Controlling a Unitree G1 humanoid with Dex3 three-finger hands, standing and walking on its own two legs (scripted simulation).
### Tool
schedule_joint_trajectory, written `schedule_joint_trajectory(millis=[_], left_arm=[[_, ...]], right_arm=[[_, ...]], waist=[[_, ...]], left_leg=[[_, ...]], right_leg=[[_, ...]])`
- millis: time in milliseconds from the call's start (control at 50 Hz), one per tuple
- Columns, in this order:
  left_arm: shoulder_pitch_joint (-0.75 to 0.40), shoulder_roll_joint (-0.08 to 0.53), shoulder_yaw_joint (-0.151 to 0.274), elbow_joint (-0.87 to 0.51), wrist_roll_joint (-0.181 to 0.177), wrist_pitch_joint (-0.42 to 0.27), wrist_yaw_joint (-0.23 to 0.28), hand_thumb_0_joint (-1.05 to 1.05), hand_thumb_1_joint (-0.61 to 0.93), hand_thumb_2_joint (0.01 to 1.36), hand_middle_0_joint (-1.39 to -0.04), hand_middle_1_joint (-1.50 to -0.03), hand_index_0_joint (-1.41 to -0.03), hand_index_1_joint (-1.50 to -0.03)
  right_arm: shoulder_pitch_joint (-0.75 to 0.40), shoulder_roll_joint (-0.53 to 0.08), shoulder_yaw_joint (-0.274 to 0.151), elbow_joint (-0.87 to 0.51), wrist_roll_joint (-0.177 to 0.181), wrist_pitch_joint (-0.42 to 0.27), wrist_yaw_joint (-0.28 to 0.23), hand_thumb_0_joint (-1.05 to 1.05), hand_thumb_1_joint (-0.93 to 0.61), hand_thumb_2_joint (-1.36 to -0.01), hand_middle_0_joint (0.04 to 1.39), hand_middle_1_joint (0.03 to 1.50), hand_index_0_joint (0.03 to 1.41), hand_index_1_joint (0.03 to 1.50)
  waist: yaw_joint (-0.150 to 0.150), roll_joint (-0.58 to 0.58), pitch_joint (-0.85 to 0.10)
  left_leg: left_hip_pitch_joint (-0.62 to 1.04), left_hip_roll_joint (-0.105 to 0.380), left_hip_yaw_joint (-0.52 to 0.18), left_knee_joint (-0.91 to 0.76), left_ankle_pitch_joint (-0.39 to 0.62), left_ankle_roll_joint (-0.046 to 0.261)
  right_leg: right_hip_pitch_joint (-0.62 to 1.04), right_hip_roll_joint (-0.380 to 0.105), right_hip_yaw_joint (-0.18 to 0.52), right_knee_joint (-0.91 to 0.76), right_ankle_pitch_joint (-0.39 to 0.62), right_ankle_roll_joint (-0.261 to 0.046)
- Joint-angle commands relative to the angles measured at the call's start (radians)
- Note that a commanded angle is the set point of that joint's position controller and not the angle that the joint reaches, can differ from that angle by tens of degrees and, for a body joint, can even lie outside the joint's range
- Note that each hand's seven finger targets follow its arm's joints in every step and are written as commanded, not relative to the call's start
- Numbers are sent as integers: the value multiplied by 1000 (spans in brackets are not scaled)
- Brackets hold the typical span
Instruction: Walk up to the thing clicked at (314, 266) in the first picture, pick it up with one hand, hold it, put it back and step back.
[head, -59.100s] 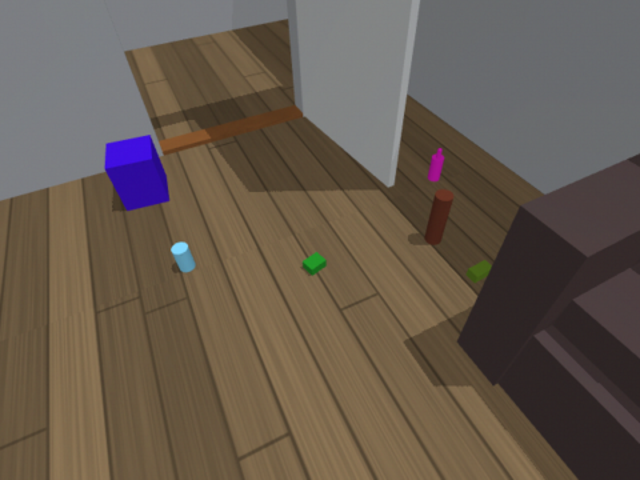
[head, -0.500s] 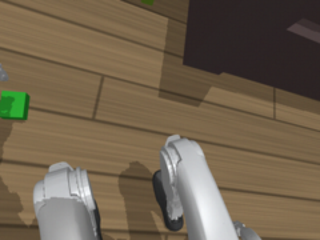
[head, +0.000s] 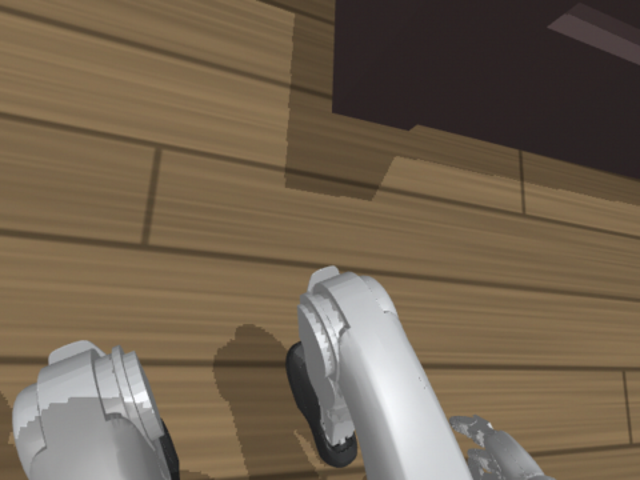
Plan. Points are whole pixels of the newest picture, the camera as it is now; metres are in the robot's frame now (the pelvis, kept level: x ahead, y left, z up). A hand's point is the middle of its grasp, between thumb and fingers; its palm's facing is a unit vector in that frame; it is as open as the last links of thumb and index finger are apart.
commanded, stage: rest palm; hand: left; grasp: from above
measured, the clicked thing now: out of the picture +0.48 +0.34 -0.29
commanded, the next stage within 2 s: close in 1.64 s
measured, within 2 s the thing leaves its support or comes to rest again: neither
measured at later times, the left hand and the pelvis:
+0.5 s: hand out of the picture +0.43 +0.33 -0.22, palm faces -0.39 -0.01 -0.92, open 14.2 cm; pelvis -0.01 +0.01 +0.00, yaw -2 degrees
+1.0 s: hand out of the picture +0.44 +0.33 -0.23, palm faces -0.52 -0.08 -0.85, open 14.2 cm; pelvis -0.01 +0.00 +0.00, yaw -2 degrees
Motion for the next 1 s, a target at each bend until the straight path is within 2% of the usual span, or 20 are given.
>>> schedule_joint_trajectory(millis=[0,40,80,140,220,320,360,420,480,520,560,600,640,700,760,820,860,880,920,980], left_arm=[[-162,213,-27,-97,-68,-25,-106,0,-539,991,-62,-984,-63,-981],[-189,188,-56,-116,-90,-78,-135,0,-520,977,-62,-989,-70,-979],[-233,242,-40,-147,-98,-150,-129,0,-499,960,-62,-996,-78,-978],[-222,290,-16,-123,-54,-248,-78,0,-465,938,-64,-1010,-89,-982],[-218,321,-5,-122,22,-307,59,0,-498,974,-63,-974,-71,-964],[-183,248,-44,-53,119,-235,258,0,-532,1000,-58,-964,-53,-968],[-209,226,-50,-26,121,-170,318,0,-556,1026,-59,-945,-42,-960],[-248,177,-79,1,99,-64,354,0,-562,1029,-59,-942,-41,-958],[-280,171,-93,49,69,21,325,0,-539,1002,-58,-967,-52,-971],[-301,181,-93,58,42,53,277,0,-532,994,-59,-978,-56,-979],[-326,236,-64,32,12,63,224,0,-525,986,-59,-991,-61,-988],[-297,264,-38,22,-5,63,159,0,-515,971,-58,-1005,-66,-996],[-255,230,-46,34,-33,50,95,0,-517,972,-58,-1001,-64,-993],[-184,228,-56,12,-54,6,15,0,-517,972,-59,-999,-65,-990],[-162,270,-51,-56,-68,-58,-41,0,-512,970,-61,-999,-69,-988],[-160,329,-2,-118,-75,-143,-38,0,-530,994,-61,-975,-59,-974],[-154,353,19,-123,-53,-195,-8,0,-537,1006,-61,-961,-54,-966],[-153,378,34,-134,-38,-216,13,0,-536,1010,-60,-955,-52,-962],[-164,348,17,-99,-16,-240,51,0,-531,1008,-58,-954,-50,-960],[-162,315,-18,-59,25,-241,126,0,-526,1009,-57,-951,-48,-958]], right_arm=[[224,-309,-85,-10,12,19,-14,0,-916,-905,199,300,199,300],[209,-315,-65,-22,3,21,-13,0,-911,-904,199,300,199,300],[202,-320,-43,-21,-6,28,-15,0,-910,-903,199,300,199,300],[155,-306,-2,-40,-30,47,-15,0,-906,-902,199,300,199,300],[109,-305,5,-7,-44,64,-14,0,-906,-903,199,300,199,300],[66,-304,-9,36,-74,54,-27,0,-908,-904,199,300,199,300],[62,-299,-16,41,-76,39,-28,0,-909,-904,199,300,199,300],[55,-295,-28,51,-67,4,-19,0,-911,-905,199,300,199,300],[75,-305,-33,63,-49,-35,-9,0,-917,-906,198,300,199,300],[90,-310,-31,56,-38,-58,-5,0,-918,-907,198,300,199,300],[93,-317,-25,39,-31,-70,-9,0,-917,-907,198,300,199,300],[107,-327,-32,12,-22,-81,-8,0,-919,-908,198,300,199,300],[122,-313,-28,7,-24,-79,-7,0,-920,-909,198,300,199,300],[145,-308,-10,-7,-26,-59,-10,0,-917,-907,198,300,199,300],[163,-315,6,-28,-27,-38,-7,0,-919,-907,199,300,199,300],[169,-321,33,-45,-35,-11,-8,0,-913,-906,199,300,199,300],[161,-327,46,-58,-46,5,-8,0,-911,-905,199,300,199,300],[144,-315,51,-58,-49,11,-8,0,-907,-905,199,300,199,300],[141,-334,38,-59,-59,18,-10,0,-905,-904,199,300,199,300],[127,-315,48,-25,-70,18,-12,0,-902,-903,199,300,199,300]], waist=[[-22,331,-645],[-35,311,-629],[-25,317,-623],[-10,368,-620],[0,462,-650],[-6,457,-599],[-7,474,-611],[-19,483,-615],[-37,490,-596],[-45,487,-575],[-38,481,-600],[-39,491,-616],[-43,458,-608],[-46,429,-633],[-33,414,-646],[-30,404,-665],[-32,416,-649],[-14,424,-667],[-32,431,-623],[-28,432,-572]], left_leg=[[458,-2,107,-218,284,49],[468,-2,94,-217,257,44],[489,2,81,-215,228,38],[566,7,79,-209,215,31],[654,17,74,-238,236,32],[611,20,76,-254,201,20],[586,17,82,-253,205,17],[567,14,83,-238,214,18],[540,14,80,-228,195,24],[535,15,74,-237,153,27],[528,15,68,-238,143,30],[547,15,66,-239,176,27],[510,11,75,-217,194,30],[519,8,76,-211,268,32],[521,10,76,-191,332,32],[568,17,61,-175,371,35],[581,18,53,-176,370,31],[594,24,55,-179,349,36],[580,23,54,-183,310,35],[542,26,57,-207,215,37]], right_leg=[[409,16,-109,-249,301,-90],[412,19,-127,-263,264,-92],[414,24,-136,-269,224,-94],[393,31,-139,-253,191,-100],[368,41,-134,-209,220,-90],[277,50,-139,-206,193,-102],[266,51,-131,-201,208,-105],[228,51,-132,-186,231,-105],[206,43,-139,-168,236,-99],[195,33,-140,-164,208,-97],[226,30,-141,-169,206,-94],[258,21,-138,-160,233,-93],[292,25,-140,-176,245,-94],[376,30,-141,-196,298,-91],[443,32,-139,-207,342,-89],[469,34,-147,-218,353,-88],[457,36,-154,-204,340,-92],[461,41,-146,-205,331,-87],[420,44,-153,-201,298,-87],[379,51,-148,-207,231,-84]])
